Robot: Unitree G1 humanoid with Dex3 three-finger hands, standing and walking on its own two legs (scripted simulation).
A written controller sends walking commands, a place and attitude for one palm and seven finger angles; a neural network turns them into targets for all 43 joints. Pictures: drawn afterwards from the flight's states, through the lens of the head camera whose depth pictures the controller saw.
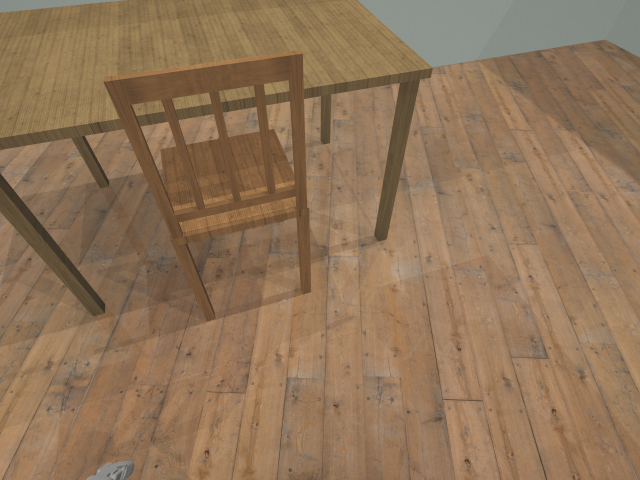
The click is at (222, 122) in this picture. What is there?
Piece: chair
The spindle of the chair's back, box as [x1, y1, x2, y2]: [209, 91, 240, 201]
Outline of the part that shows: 210,92 210,98 234,201 240,200 218,91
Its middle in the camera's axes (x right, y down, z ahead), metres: -0.22 -0.20 +0.90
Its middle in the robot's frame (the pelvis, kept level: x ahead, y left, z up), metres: +0.80 +0.26 -0.08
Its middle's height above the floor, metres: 0.69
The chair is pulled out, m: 0.00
